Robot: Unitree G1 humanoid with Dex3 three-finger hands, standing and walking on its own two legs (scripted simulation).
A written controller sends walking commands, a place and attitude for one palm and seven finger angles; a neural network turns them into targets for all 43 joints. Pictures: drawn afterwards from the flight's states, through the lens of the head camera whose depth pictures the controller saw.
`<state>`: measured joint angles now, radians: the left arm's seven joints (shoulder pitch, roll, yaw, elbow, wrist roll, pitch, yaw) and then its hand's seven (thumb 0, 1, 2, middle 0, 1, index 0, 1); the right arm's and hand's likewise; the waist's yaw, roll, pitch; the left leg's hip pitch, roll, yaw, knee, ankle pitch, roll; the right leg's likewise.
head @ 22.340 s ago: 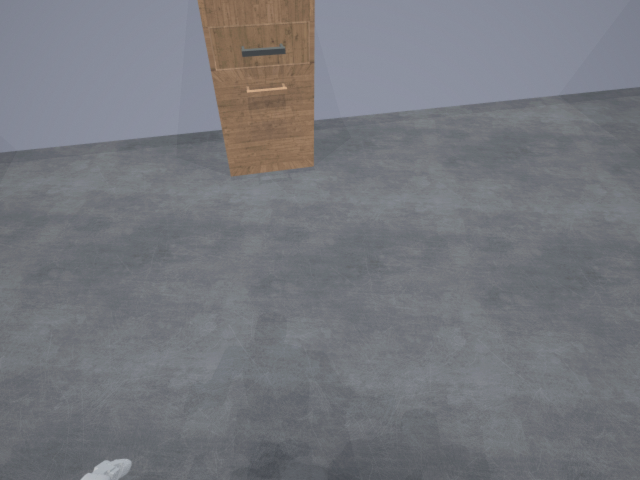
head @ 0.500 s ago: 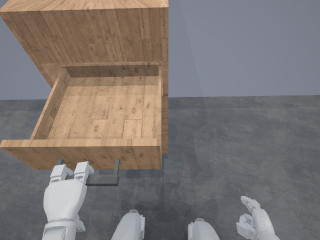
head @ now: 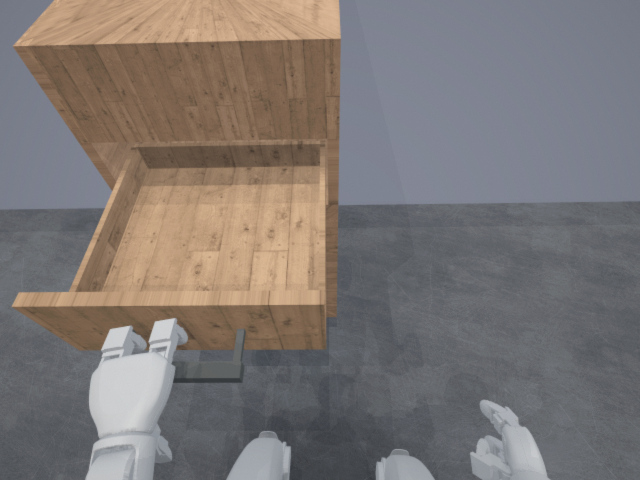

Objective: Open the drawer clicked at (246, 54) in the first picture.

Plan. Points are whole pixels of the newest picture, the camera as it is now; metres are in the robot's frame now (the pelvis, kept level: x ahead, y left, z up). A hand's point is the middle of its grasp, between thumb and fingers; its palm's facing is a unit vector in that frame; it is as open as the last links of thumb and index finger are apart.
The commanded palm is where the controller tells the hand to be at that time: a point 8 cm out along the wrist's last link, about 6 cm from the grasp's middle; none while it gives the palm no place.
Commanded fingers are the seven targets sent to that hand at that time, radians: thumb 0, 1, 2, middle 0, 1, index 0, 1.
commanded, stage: lift the hand off the handle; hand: left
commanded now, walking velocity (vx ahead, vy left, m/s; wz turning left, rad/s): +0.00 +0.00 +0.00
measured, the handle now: (180, 355) +0.28 +0.22 -0.04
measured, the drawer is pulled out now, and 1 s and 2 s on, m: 0.30 0.30 0.30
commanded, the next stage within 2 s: draw the hand back to the body in 2.00 s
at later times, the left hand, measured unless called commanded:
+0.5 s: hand (145, 386) +0.23 +0.23 +0.00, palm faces +0.02 -0.07 -1.00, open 13.8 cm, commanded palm +0.20 +0.22 +0.05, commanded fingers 0.00 -0.50 0.30 -0.30 -1.20 -0.30 -1.20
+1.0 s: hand (139, 372) +0.23 +0.23 +0.03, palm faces +0.02 -0.08 -1.00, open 13.7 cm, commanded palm +0.21 +0.22 +0.09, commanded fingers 0.00 -0.50 0.30 -0.30 -1.20 -0.30 -1.20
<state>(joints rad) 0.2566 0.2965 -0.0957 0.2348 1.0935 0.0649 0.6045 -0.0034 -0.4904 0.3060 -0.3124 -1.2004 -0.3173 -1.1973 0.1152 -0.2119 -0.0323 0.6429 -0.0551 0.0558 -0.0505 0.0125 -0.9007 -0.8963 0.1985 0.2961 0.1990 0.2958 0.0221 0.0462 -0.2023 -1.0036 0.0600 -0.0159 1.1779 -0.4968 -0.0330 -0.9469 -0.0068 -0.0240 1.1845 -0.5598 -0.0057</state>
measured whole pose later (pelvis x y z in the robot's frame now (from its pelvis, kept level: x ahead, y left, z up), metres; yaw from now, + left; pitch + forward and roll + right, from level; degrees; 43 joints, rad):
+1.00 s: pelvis +0.02 -0.01 +0.04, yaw +0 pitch +12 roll +0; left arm 0.34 0.32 -0.10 0.07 1.05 0.08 0.49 0.00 -0.49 0.31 -0.31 -1.20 -0.34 -1.21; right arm 0.14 -0.22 -0.03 0.59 -0.04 0.09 -0.03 0.01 -0.90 -0.90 0.20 0.30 0.20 0.30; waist 0.04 0.05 -0.15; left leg -0.72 0.06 0.00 0.95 -0.44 -0.04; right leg -0.68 -0.01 -0.02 0.97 -0.50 -0.01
